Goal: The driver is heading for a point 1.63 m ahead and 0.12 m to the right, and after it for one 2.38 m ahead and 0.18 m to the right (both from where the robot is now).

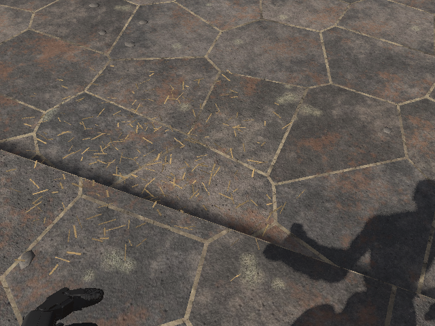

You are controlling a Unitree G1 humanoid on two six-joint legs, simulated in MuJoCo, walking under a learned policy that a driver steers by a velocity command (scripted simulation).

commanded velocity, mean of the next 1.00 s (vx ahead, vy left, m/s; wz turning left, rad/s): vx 0.50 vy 0.00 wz -0.15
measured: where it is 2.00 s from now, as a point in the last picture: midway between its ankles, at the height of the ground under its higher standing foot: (218, 170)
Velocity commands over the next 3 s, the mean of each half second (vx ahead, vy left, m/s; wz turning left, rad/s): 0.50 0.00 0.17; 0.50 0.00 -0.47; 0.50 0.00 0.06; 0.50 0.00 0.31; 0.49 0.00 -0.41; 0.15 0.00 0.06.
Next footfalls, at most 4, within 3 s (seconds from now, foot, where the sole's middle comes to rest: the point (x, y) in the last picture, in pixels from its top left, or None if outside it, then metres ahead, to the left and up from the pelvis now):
0.46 left None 0.37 0.16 -0.76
0.96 right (249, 278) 0.62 -0.12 -0.76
1.66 left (191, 190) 1.09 0.06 -0.91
2.10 right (234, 134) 1.40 -0.15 -0.91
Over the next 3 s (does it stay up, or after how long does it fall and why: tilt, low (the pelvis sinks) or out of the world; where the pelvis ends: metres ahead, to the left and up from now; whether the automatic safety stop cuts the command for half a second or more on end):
stays up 1.57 -0.10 -0.14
